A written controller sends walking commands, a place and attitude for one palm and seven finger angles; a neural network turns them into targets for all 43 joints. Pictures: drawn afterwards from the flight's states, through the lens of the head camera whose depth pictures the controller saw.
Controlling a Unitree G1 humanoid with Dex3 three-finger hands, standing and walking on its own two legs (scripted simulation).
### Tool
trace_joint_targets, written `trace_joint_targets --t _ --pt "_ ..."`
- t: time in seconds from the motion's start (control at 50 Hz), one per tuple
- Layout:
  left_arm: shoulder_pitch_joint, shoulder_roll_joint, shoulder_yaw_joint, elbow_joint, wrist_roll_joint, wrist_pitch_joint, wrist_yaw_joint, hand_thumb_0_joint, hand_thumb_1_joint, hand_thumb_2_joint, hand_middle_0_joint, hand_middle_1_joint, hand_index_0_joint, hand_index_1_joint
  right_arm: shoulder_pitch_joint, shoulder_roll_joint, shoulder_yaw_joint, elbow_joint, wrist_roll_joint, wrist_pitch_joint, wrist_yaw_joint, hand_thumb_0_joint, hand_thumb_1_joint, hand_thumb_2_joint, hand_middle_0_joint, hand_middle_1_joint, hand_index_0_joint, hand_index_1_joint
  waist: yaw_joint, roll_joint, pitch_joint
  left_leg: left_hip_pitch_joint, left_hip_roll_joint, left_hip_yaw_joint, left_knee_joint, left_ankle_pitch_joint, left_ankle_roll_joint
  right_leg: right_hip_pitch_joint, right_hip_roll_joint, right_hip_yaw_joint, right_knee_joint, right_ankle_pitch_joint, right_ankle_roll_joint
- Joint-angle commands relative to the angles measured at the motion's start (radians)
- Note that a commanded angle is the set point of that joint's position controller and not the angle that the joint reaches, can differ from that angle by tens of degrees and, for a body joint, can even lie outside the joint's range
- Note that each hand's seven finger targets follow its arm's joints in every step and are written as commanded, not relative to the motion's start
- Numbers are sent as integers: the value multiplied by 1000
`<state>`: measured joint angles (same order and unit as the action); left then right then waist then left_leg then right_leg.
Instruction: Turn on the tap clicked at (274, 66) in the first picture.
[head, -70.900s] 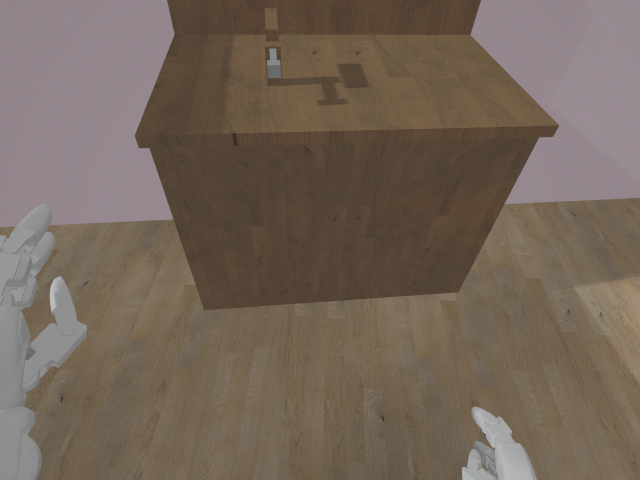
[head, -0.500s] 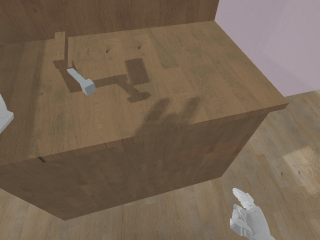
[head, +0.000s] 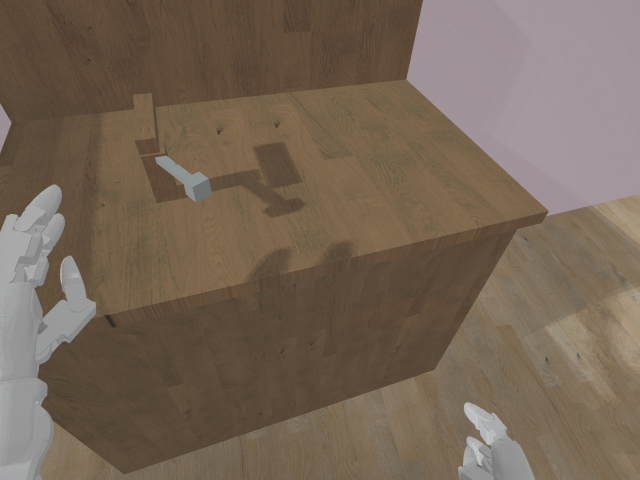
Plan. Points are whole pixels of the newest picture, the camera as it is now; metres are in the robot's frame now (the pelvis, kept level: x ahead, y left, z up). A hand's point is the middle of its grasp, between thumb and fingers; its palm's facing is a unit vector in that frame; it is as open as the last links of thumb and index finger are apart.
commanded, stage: come to a stop and stand still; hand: left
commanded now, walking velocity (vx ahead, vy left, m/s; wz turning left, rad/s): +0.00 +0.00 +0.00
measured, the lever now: (197, 186) +0.46 +0.24 +0.11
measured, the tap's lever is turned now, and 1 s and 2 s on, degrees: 29 29 29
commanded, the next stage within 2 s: look again from close up in 1.10 s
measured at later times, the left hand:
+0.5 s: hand (109, 285) +0.25 +0.25 +0.16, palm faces +0.38 -0.84 -0.38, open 7.4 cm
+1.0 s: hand (119, 293) +0.24 +0.23 +0.16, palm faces +0.33 -0.86 -0.39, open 7.4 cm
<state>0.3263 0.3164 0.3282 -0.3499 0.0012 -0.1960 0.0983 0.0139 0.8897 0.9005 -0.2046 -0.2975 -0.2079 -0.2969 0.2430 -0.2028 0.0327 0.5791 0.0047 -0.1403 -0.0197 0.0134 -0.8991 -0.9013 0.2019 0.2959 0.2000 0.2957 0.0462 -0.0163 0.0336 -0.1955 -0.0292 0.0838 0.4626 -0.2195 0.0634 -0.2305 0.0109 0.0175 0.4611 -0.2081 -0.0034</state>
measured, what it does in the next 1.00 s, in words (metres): stands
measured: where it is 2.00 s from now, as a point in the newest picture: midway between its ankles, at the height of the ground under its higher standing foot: outside the picture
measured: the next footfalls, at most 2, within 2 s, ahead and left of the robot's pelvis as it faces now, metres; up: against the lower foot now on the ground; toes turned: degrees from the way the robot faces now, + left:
none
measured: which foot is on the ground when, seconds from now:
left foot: down 0.00-1.00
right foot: down 0.00-1.00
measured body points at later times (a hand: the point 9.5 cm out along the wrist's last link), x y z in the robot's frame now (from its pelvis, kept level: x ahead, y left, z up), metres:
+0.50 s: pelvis +0.03 +0.00 +0.00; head +0.05 +0.01 +0.45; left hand +0.22 +0.29 +0.18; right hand +0.23 -0.22 -0.06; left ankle +0.03 +0.07 -0.74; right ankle +0.05 -0.12 -0.74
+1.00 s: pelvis +0.01 +0.00 +0.00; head +0.04 +0.01 +0.45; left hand +0.22 +0.28 +0.18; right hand +0.19 -0.22 -0.08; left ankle +0.03 +0.07 -0.74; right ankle +0.05 -0.12 -0.74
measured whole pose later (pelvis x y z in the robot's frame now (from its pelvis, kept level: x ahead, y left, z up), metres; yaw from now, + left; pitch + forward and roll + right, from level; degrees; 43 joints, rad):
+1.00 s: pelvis +0.01 +0.00 +0.00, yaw -1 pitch -1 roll +0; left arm 0.42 0.33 0.34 -0.45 -0.03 -0.22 0.08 0.01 0.89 0.90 -0.20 -0.30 -0.21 -0.30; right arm 0.21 -0.22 0.04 0.56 -0.02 -0.14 -0.01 0.01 -0.90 -0.90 0.20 0.30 0.20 0.30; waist 0.01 0.00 0.07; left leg -0.22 -0.02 0.10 0.46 -0.24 0.06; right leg -0.25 0.02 0.04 0.44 -0.18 0.01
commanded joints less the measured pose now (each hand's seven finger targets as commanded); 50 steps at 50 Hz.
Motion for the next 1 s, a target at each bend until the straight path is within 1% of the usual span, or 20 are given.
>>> trace_joint_targets --t 0.0,0.06,0.08,0.18,0.26,0.38,0.5,0.6,0.66,0.68,0.7,0.72,0.74,0.76,0.8,0.86,0.88,0.92,0.96,0.98 --pt "-107 193 92 -212 -4 -53 15 0 900 900 -200 -300 -200 -300 -144 -116 -42 -183 4 -44 -4 0 -900 -900 200 300 200 300 -9 100 -23 -119 145 -169 -249 -340 -24 47 -4 3 -52 -84 -15" --pt "-99 201 100 -239 -7 -57 15 0 900 900 -200 -300 -200 -300 -137 -115 -40 -187 -1 -47 -3 0 -900 -900 200 300 200 300 -8 84 -31 -121 118 -145 -222 -277 -34 74 -9 26 -92 -67 -20" --pt "-109 225 119 -269 -9 -60 15 0 900 900 -200 -300 -200 -300 -139 -116 -41 -187 -3 -47 -4 0 -900 -900 200 300 200 300 -11 109 -48 -88 109 -134 -210 -209 -42 71 -9 27 -94 -43 -23" --pt "-68 206 105 -264 -25 -53 14 0 900 900 -200 -300 -200 -300 -133 -113 -42 -178 -9 -53 -4 0 -900 -900 200 300 200 300 -15 92 -118 31 72 -99 -123 87 -68 72 -24 48 -105 138 -30" --pt "-39 194 99 -257 -36 -40 14 0 900 900 -200 -300 -200 -300 -127 -112 -46 -178 -6 -38 -9 0 -900 -900 200 300 200 300 -13 44 -154 62 70 -94 -95 203 -72 96 -31 41 -102 242 -21" --pt "9 222 127 -308 -45 -25 19 0 900 900 -200 -300 -200 -300 -145 -115 -49 -189 -2 -15 -17 0 -900 -900 200 300 200 300 -14 67 -191 105 65 -88 -74 358 -85 112 -31 20 -76 343 -16" --pt "45 218 127 -333 -54 -22 24 0 900 900 -200 -300 -200 -300 -146 -114 -49 -196 -1 1 -24 0 -900 -900 200 300 200 300 -14 88 -189 102 71 -94 -81 380 -96 113 -30 1 -72 315 -13" --pt "43 204 118 -290 -58 -14 26 0 900 900 -200 -300 -200 -300 -145 -116 -49 -189 -2 9 -33 0 -900 -900 200 300 200 300 -16 41 -156 69 66 -95 -103 229 -81 102 -38 27 -123 264 -13" --pt "3 197 97 -289 -53 -15 25 0 900 900 -200 -300 -200 -300 -144 -120 -52 -186 -1 11 -35 0 -900 -900 200 300 200 300 -21 77 -136 56 63 -94 -131 138 -77 87 -33 32 -150 190 -11" --pt "-934 969 385 -673 -5 -200 56 0 900 900 -200 -300 -200 -300 47 -172 122 -311 64 -1 -85 0 -900 -900 200 300 200 300 -78 315 -23 -275 78 -132 -118 -34 -25 148 27 11 -22 -24 65" --pt "-477 419 331 -85 -6 -116 41 0 900 900 -200 -300 -200 -300 -61 -22 4 -199 56 -50 -55 0 -900 -900 200 300 200 300 -9 73 -123 -117 165 -184 -111 -39 -32 -25 -56 -18 -28 -154 5" --pt "-357 332 224 -46 -38 -100 32 0 900 900 -200 -300 -200 -300 -106 -113 -19 -163 3 -58 -27 0 -900 -900 200 300 200 300 -17 103 -95 -15 108 -127 -104 36 -60 -41 -28 10 -47 -74 -30" --pt "-277 347 216 -100 -43 -106 23 0 900 900 -200 -300 -200 -300 -75 -159 -50 -177 -16 -68 -10 0 -900 -900 200 300 200 300 -9 118 -141 -19 98 -117 -66 47 -72 -8 -49 65 -71 23 -46" --pt "-163 271 156 -134 -53 -109 8 0 900 900 -200 -300 -200 -300 -80 -156 -50 -186 -17 -71 4 0 -900 -900 200 300 200 300 -8 80 -152 -29 87 -116 -52 36 -63 23 -72 105 -83 81 -52" --pt "-16 135 61 -204 -65 -97 -7 0 900 900 -200 -300 -200 -300 -85 -147 -51 -183 -4 -74 30 0 -900 -900 200 300 200 300 -14 64 -169 17 93 -108 -57 80 -67 42 -61 94 -69 133 -51" --pt "38 171 97 -288 -42 -72 2 0 900 900 -200 -300 -200 -300 -129 -155 -55 -179 -8 -69 25 0 -900 -900 200 300 200 300 -17 35 -127 6 112 -101 -101 40 -62 19 -42 65 -80 96 -25" --pt "31 220 142 -298 -43 -68 13 0 900 900 -200 -300 -200 -300 -138 -158 -54 -177 -8 -61 18 0 -900 -900 200 300 200 300 -20 65 -124 15 118 -102 -121 34 -63 20 -32 55 -63 83 -22" --pt "36 213 170 -276 -38 -63 21 0 900 900 -200 -300 -200 -300 -141 -144 -49 -179 -13 -50 1 0 -900 -900 200 300 200 300 -20 42 -114 -16 124 -110 -138 8 -63 28 -31 37 -56 66 -16" --pt "13 236 206 -292 -40 -68 28 0 900 900 -200 -300 -200 -300 -144 -139 -48 -179 -16 -43 -13 0 -900 -900 200 300 200 300 -21 65 -114 -31 121 -109 -143 -6 -62 41 -35 38 -50 68 -17" --pt "-30 288 241 -355 -39 -73 37 0 900 900 -200 -300 -200 -300 -154 -138 -48 -182 -19 -37 -21 0 -900 -900 200 300 200 300 -23 98 -138 -13 118 -106 -139 20 -61 57 -35 39 -35 90 -19"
